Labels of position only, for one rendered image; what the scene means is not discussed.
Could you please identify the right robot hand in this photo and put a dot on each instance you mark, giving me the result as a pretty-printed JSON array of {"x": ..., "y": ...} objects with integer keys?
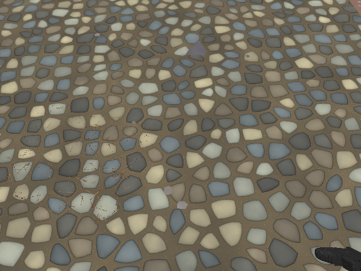
[{"x": 348, "y": 258}]

